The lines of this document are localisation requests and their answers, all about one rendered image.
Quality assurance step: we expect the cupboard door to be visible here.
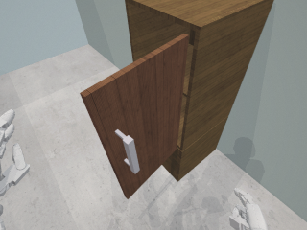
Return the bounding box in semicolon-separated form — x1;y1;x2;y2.
80;34;189;199

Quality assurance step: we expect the robot right hand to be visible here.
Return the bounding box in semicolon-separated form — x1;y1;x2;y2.
229;188;268;230

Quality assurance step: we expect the handle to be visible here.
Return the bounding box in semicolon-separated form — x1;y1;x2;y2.
115;129;140;174

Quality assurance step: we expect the robot left hand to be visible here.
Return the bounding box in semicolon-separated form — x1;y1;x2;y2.
0;109;30;197

